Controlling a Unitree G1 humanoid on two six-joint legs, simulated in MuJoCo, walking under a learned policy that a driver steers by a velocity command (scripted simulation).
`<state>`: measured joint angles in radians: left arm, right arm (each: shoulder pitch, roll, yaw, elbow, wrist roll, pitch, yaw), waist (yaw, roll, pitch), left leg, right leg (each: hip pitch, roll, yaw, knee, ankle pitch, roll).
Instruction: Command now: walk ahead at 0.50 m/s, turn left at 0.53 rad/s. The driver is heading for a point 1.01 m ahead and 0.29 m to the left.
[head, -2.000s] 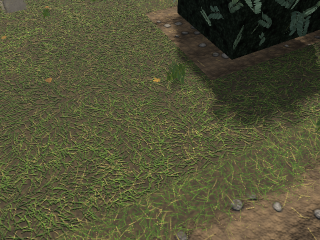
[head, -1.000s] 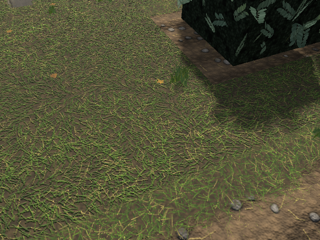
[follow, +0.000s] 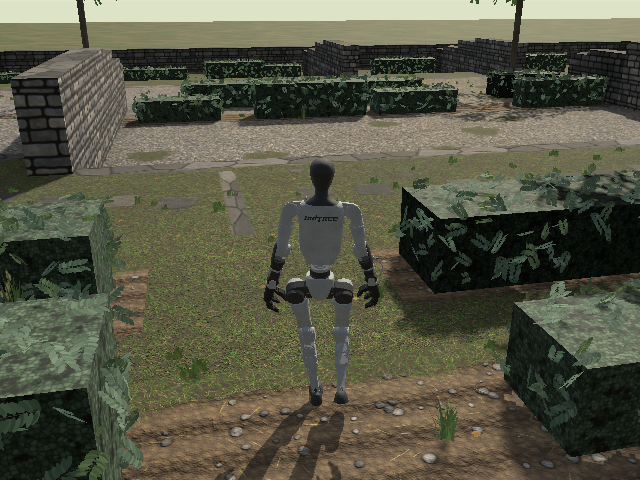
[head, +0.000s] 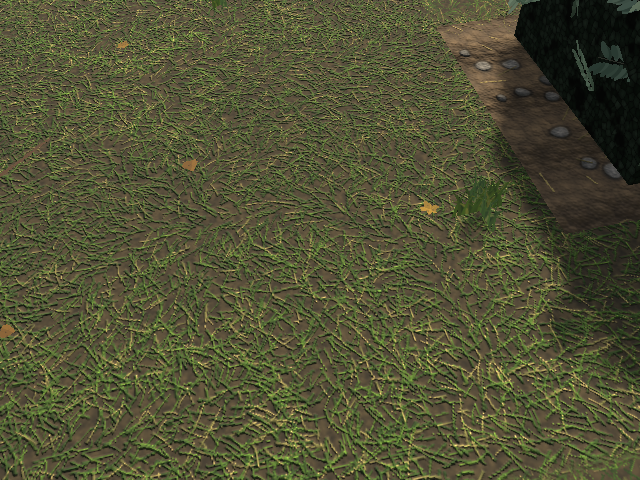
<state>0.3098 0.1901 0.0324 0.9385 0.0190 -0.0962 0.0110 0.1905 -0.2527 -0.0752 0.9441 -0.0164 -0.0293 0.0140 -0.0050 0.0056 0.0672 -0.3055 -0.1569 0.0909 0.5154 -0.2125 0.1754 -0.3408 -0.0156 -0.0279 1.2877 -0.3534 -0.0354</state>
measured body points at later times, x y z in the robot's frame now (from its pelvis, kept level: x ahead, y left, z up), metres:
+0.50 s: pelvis +0.29 -0.04 +0.00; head +0.33 -0.04 +0.45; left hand +0.41 +0.25 -0.09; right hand +0.37 -0.32 -0.13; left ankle +0.11 +0.02 -0.64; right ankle +0.39 -0.12 -0.72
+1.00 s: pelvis +0.51 +0.09 +0.00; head +0.54 +0.13 +0.44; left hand +0.36 +0.31 -0.14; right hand +0.82 +0.01 -0.09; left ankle +0.54 +0.19 -0.73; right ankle +0.43 -0.11 -0.65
